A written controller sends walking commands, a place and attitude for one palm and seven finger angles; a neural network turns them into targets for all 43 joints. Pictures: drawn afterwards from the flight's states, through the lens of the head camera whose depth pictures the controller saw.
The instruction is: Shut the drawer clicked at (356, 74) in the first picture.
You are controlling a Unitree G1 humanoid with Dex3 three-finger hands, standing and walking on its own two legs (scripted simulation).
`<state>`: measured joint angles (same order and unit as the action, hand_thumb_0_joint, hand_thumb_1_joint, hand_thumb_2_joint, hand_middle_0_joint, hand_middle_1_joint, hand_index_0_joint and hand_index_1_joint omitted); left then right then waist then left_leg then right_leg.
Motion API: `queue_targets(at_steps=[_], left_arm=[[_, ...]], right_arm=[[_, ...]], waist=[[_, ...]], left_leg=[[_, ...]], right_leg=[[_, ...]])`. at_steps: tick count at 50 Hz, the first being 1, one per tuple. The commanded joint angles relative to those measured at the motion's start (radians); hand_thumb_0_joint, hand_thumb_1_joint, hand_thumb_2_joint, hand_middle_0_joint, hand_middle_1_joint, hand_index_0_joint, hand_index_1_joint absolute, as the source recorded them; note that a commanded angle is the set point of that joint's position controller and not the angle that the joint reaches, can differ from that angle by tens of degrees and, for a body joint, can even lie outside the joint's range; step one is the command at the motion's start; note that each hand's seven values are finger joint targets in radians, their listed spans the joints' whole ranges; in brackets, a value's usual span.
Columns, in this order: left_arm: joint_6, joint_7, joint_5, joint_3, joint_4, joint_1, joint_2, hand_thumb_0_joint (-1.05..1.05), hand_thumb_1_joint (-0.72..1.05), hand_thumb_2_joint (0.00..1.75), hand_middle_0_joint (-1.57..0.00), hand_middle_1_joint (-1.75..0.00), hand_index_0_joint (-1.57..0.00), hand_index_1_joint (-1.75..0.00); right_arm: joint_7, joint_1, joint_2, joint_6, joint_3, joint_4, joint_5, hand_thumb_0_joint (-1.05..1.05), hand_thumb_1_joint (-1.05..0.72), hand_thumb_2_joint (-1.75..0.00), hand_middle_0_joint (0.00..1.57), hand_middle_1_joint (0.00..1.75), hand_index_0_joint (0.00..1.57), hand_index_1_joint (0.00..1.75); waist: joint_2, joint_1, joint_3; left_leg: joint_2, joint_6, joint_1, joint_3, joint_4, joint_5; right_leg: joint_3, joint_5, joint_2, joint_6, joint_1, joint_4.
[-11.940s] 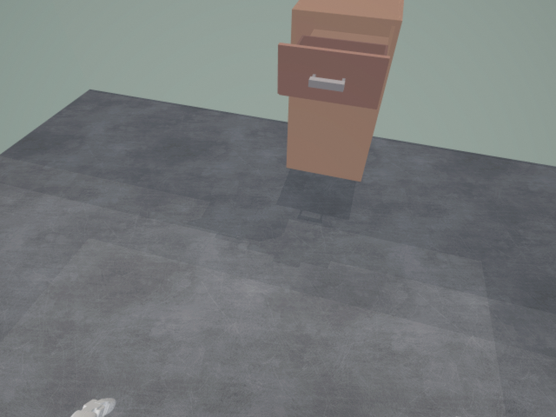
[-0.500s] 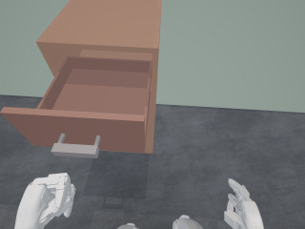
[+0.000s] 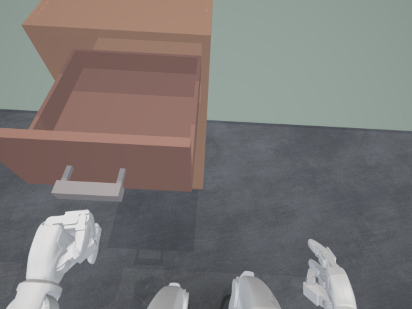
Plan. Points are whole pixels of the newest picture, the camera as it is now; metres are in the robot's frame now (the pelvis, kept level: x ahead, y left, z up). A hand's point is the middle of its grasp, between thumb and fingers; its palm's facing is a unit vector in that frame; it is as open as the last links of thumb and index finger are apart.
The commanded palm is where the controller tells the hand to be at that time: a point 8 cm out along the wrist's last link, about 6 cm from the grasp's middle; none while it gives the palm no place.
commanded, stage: bring the fist close to the handle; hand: left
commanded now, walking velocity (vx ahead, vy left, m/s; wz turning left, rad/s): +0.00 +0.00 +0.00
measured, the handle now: (92, 181) +0.34 +0.24 +0.02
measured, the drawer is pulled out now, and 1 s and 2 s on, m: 0.29 0.28 0.16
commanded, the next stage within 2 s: push the drawer shut in 0.50 s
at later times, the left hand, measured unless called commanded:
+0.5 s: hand (94, 242) +0.23 +0.21 +0.02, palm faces -0.01 -1.00 -0.04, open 3.3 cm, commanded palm +0.20 +0.27 +0.03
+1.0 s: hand (103, 220) +0.27 +0.20 +0.02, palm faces -0.02 -1.00 -0.05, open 3.4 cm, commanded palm +0.26 +0.26 +0.03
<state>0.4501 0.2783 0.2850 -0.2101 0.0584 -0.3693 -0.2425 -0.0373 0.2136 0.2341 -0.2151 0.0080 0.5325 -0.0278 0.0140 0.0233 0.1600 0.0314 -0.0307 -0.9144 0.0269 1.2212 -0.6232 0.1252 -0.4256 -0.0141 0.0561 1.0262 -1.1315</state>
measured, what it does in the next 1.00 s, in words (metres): stands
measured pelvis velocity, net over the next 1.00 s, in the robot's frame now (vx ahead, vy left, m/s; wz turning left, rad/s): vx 0.00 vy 0.01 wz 0.00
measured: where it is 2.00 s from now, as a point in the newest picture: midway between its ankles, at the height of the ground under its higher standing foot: outside the picture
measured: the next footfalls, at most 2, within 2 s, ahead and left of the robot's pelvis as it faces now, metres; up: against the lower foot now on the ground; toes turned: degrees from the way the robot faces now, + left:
none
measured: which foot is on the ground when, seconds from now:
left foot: down 0.00-1.00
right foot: down 0.00-1.00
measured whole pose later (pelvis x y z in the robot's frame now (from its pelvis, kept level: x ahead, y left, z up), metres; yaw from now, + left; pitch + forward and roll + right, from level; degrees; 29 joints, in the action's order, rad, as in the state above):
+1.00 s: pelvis +0.00 +0.01 -0.01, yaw +0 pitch +21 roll -2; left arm 0.39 0.24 0.26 -0.18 0.10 -0.20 -0.26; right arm -0.03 0.23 0.25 -0.14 0.03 0.51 -0.02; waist 0.02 0.03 0.17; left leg 0.04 -0.05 -1.00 0.02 1.28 -0.64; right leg 0.12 -0.43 -0.02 0.04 1.11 -1.17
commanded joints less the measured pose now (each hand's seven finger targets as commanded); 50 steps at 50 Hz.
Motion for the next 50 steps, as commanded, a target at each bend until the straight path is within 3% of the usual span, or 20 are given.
queue_targets(at_steps=[1,3,6,9,11,12,14,18,20,23,26,27,30,33,35,38,39,43,47,50], left_arm=[[0.088,0.006,0.013,-0.074,-0.156,0.035,-0.123,0.00,0.90,0.90,-1.40,-1.60,-1.40,-1.60],[0.089,0.013,0.011,-0.051,-0.161,0.059,-0.118,0.00,0.90,0.90,-1.40,-1.60,-1.40,-1.60],[0.093,0.014,0.013,-0.059,-0.174,0.106,-0.134,0.00,0.90,0.90,-1.40,-1.60,-1.40,-1.60],[0.089,0.008,0.017,-0.082,-0.237,0.080,-0.162,0.00,0.90,0.90,-1.40,-1.60,-1.40,-1.60],[0.073,-0.003,0.024,-0.098,-0.239,0.060,-0.165,0.00,0.90,0.90,-1.40,-1.60,-1.40,-1.60],[0.065,-0.010,0.019,-0.102,-0.230,0.033,-0.163,0.00,0.90,0.90,-1.40,-1.60,-1.40,-1.60],[0.049,-0.014,0.014,-0.060,-0.225,0.020,-0.124,0.00,0.90,0.90,-1.40,-1.60,-1.40,-1.60],[0.027,-0.020,0.011,-0.051,-0.171,0.012,-0.111,0.00,0.90,0.90,-1.40,-1.60,-1.40,-1.60],[0.034,-0.015,0.009,-0.056,-0.186,0.056,-0.129,0.00,0.90,0.90,-1.40,-1.60,-1.40,-1.60],[0.052,-0.007,0.017,-0.068,-0.206,0.046,-0.140,0.00,0.90,0.90,-1.40,-1.60,-1.40,-1.60],[0.074,-0.005,0.017,-0.069,-0.257,0.031,-0.146,0.00,0.90,0.90,-1.40,-1.60,-1.40,-1.60],[0.075,-0.006,0.017,-0.040,-0.262,0.034,-0.123,0.00,0.90,0.90,-1.40,-1.60,-1.40,-1.60],[0.068,-0.015,0.010,-0.044,-0.230,0.047,-0.129,0.00,0.90,0.90,-1.40,-1.60,-1.40,-1.60],[0.058,-0.024,-0.002,-0.049,-0.200,0.117,-0.146,0.00,0.90,0.90,-1.40,-1.60,-1.40,-1.60],[0.052,-0.025,-0.008,-0.033,-0.200,0.182,-0.137,0.00,0.90,0.90,-1.40,-1.60,-1.40,-1.60],[0.038,-0.025,-0.005,-0.053,-0.189,0.212,-0.159,0.00,0.90,0.90,-1.40,-1.60,-1.40,-1.60],[0.036,-0.023,-0.005,-0.039,-0.206,0.238,-0.147,0.00,0.90,0.90,-1.40,-1.60,-1.40,-1.60],[0.010,-0.030,-0.001,-0.055,-0.188,0.207,-0.161,0.00,0.90,0.90,-1.40,-1.60,-1.40,-1.60],[0.008,-0.051,-0.011,-0.043,-0.175,0.267,-0.143,0.00,0.90,0.90,-1.40,-1.60,-1.40,-1.60],[0.023,-0.063,-0.018,-0.064,-0.136,0.327,-0.167,0.00,0.90,0.90,-1.40,-1.60,-1.40,-1.60]], right_arm=[[-0.009,-0.030,0.137,-0.049,-0.062,-0.144,-0.001,0.00,-0.90,-0.90,0.20,0.30,0.20,0.30],[-0.006,-0.032,0.141,-0.047,-0.058,-0.149,0.001,0.00,-0.90,-0.90,0.20,0.30,0.20,0.30],[-0.006,-0.028,0.148,-0.041,-0.059,-0.150,0.002,0.00,-0.90,-0.90,0.20,0.30,0.20,0.30],[-0.005,-0.023,0.146,-0.032,-0.060,-0.166,0.001,0.00,-0.90,-0.90,0.20,0.30,0.20,0.30],[-0.005,-0.022,0.142,-0.020,-0.062,-0.170,-0.002,0.00,-0.90,-0.90,0.20,0.30,0.20,0.30],[-0.004,-0.025,0.140,-0.014,-0.062,-0.171,-0.004,0.00,-0.90,-0.90,0.20,0.30,0.20,0.30],[0.001,-0.028,0.134,-0.003,-0.057,-0.174,-0.003,0.00,-0.90,-0.90,0.20,0.30,0.20,0.30],[-0.002,-0.032,0.142,0.012,-0.059,-0.177,-0.004,0.00,-0.90,-0.90,0.20,0.30,0.20,0.30],[-0.004,-0.029,0.148,0.011,-0.059,-0.181,-0.007,0.00,-0.90,-0.90,0.20,0.30,0.20,0.30],[-0.008,-0.024,0.145,0.007,-0.058,-0.186,-0.003,0.00,-0.90,-0.90,0.20,0.30,0.20,0.30],[-0.008,-0.018,0.142,0.002,-0.058,-0.188,-0.003,0.00,-0.90,-0.90,0.20,0.30,0.20,0.30],[-0.005,-0.019,0.140,0.001,-0.054,-0.191,-0.001,0.00,-0.90,-0.90,0.20,0.30,0.20,0.30],[-0.006,-0.016,0.146,0.008,-0.055,-0.186,-0.001,0.00,-0.90,-0.90,0.20,0.30,0.20,0.30],[-0.011,-0.015,0.156,0.011,-0.053,-0.178,-0.001,0.00,-0.90,-0.90,0.20,0.30,0.20,0.30],[-0.011,-0.009,0.158,0.010,-0.050,-0.177,0.000,0.00,-0.90,-0.90,0.20,0.30,0.20,0.30],[-0.014,0.001,0.167,0.012,-0.049,-0.176,0.000,0.00,-0.90,-0.90,0.20,0.30,0.20,0.30],[-0.012,-0.003,0.162,0.012,-0.048,-0.176,0.001,0.00,-0.90,-0.90,0.20,0.30,0.20,0.30],[-0.006,0.005,0.163,0.021,-0.048,-0.180,0.002,0.00,-0.90,-0.90,0.20,0.30,0.20,0.30],[-0.003,0.002,0.160,0.026,-0.049,-0.168,0.002,0.00,-0.90,-0.90,0.20,0.30,0.20,0.30],[-0.005,0.007,0.165,0.030,-0.047,-0.153,0.005,0.00,-0.90,-0.90,0.20,0.30,0.20,0.30]], waist=[[0.013,-0.004,0.247],[0.045,-0.001,0.250],[0.032,0.002,0.275],[0.067,-0.022,0.336],[0.042,-0.021,0.340],[0.048,-0.029,0.327],[0.072,-0.020,0.302],[-0.010,-0.001,0.239],[-0.004,0.007,0.243],[0.003,-0.003,0.262],[0.063,-0.016,0.292],[0.070,-0.010,0.278],[0.042,0.005,0.244],[0.045,0.017,0.219],[0.065,0.022,0.243],[0.056,0.016,0.287],[0.085,0.013,0.315],[0.063,0.000,0.348],[0.046,0.011,0.318],[0.024,0.022,0.303]], left_leg=[[-0.008,0.014,-0.058,0.026,-0.162,0.320],[-0.007,0.014,-0.060,0.029,-0.156,0.323],[-0.008,0.016,-0.068,0.034,-0.146,0.313],[-0.007,0.022,-0.029,0.035,-0.159,0.366],[-0.007,0.020,-0.037,0.031,-0.159,0.372],[-0.008,0.023,-0.035,0.032,-0.168,0.369],[-0.006,0.025,-0.029,0.033,-0.172,0.367],[-0.009,0.018,-0.072,0.042,-0.168,0.307],[-0.008,0.016,-0.085,0.037,-0.158,0.266],[-0.007,0.018,-0.078,0.040,-0.155,0.291],[-0.008,0.030,-0.035,0.042,-0.165,0.334],[-0.007,0.033,-0.031,0.042,-0.168,0.339],[-0.009,0.029,-0.054,0.048,-0.161,0.300],[-0.010,0.028,-0.069,0.052,-0.154,0.269],[-0.007,0.030,-0.061,0.053,-0.153,0.268],[-0.010,0.034,-0.041,0.058,-0.156,0.305],[-0.008,0.035,-0.025,0.052,-0.157,0.327],[-0.012,0.039,-0.007,0.049,-0.164,0.407],[-0.014,0.036,-0.022,0.047,-0.166,0.371],[-0.013,0.028,-0.051,0.044,-0.158,0.330]], right_leg=[[-0.109,0.105,-0.005,-0.025,-0.329,0.115],[-0.102,0.102,-0.003,-0.021,-0.303,0.098],[-0.100,0.088,-0.004,-0.023,-0.289,0.084],[-0.096,0.131,-0.002,-0.018,-0.325,0.075],[-0.098,0.150,-0.002,-0.023,-0.349,0.083],[-0.093,0.141,-0.001,-0.021,-0.345,0.085],[-0.083,0.135,0.002,-0.020,-0.321,0.082],[-0.075,0.079,0.008,-0.022,-0.285,0.091],[-0.090,0.042,0.004,-0.025,-0.275,0.098],[-0.088,0.063,0.007,-0.020,-0.288,0.086],[-0.083,0.091,0.006,-0.015,-0.287,0.077],[-0.079,0.094,0.006,-0.016,-0.283,0.079],[-0.075,0.054,0.011,-0.018,-0.245,0.079],[-0.072,0.026,0.014,-0.017,-0.205,0.071],[-0.072,0.030,0.010,-0.018,-0.204,0.069],[-0.069,0.059,0.013,-0.016,-0.224,0.061],[-0.073,0.082,0.010,-0.016,-0.240,0.063],[-0.071,0.155,0.011,-0.016,-0.294,0.063],[-0.074,0.137,0.008,-0.021,-0.283,0.073],[-0.079,0.109,0.007,-0.022,-0.270,0.076]])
